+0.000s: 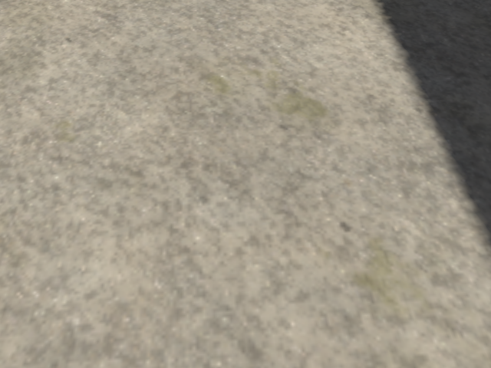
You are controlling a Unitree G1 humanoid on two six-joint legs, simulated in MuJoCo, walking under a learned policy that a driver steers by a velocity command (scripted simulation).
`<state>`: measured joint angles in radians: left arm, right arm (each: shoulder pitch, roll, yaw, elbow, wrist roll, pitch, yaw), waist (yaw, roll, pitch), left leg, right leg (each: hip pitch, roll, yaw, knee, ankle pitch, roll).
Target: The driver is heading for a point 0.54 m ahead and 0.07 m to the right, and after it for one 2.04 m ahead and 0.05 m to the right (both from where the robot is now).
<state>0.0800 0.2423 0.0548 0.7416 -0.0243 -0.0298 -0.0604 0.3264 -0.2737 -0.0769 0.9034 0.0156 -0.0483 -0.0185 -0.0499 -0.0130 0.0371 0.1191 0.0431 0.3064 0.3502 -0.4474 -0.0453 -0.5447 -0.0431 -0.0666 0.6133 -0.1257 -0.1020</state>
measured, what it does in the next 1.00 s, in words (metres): walks ahead: right foot, then left foot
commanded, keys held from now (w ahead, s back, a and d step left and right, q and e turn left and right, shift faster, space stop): w+e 0.38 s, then w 0.12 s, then no key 0.06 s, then q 0.44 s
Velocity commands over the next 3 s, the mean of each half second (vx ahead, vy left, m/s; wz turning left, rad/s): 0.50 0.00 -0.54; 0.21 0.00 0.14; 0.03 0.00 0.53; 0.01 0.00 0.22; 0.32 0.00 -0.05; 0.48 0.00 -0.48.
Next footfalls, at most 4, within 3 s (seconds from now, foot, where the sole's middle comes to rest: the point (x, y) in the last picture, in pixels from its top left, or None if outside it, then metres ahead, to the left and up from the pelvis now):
0.02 right None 0.18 -0.09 -0.76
0.50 left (234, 352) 0.50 0.05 -0.76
0.94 right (322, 335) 0.53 -0.18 -0.76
1.32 left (222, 343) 0.53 0.09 -0.76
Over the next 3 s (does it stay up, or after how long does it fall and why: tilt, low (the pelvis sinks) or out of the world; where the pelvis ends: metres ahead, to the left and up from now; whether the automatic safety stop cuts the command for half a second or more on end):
stays up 0.93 0.01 0.03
